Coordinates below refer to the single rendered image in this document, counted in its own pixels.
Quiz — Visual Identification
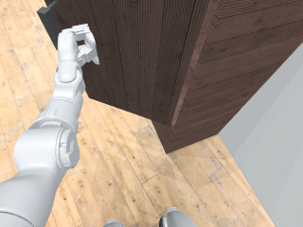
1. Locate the robot left hand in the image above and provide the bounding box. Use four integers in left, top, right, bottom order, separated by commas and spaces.
58, 24, 99, 67

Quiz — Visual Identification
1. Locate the robot left forearm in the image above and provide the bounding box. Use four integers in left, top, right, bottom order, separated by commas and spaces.
13, 61, 86, 168

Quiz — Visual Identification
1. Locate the robot right thigh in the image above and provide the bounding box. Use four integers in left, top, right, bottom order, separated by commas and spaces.
162, 210, 198, 227

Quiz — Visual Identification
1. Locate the handle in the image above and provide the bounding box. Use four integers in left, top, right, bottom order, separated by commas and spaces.
36, 0, 61, 51

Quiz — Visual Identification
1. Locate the cupboard door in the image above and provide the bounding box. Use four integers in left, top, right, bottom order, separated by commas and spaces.
45, 0, 209, 126

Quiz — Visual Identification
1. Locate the robot left shin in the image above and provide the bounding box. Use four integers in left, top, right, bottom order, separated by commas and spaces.
107, 218, 118, 224

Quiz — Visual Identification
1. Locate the left robot upper arm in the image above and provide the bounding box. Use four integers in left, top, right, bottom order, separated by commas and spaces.
0, 127, 80, 227

